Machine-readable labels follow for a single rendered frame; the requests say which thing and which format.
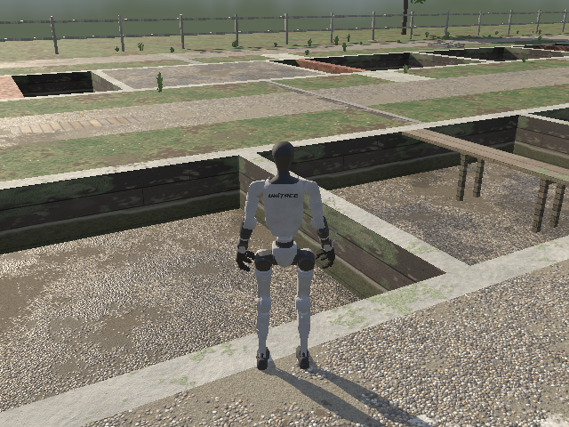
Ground right robot forearm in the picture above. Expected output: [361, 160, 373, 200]
[316, 216, 333, 252]

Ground robot right shin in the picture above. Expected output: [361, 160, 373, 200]
[297, 297, 311, 357]

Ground robot left upper arm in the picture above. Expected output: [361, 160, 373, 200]
[243, 180, 265, 230]

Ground robot right upper arm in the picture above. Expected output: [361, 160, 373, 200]
[302, 180, 325, 230]

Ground right robot hand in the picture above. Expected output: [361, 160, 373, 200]
[315, 249, 335, 269]

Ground left robot hand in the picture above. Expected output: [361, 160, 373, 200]
[236, 251, 255, 271]

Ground right robot thigh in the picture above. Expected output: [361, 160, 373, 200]
[295, 248, 315, 313]

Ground left robot forearm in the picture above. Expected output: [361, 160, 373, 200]
[236, 217, 252, 254]

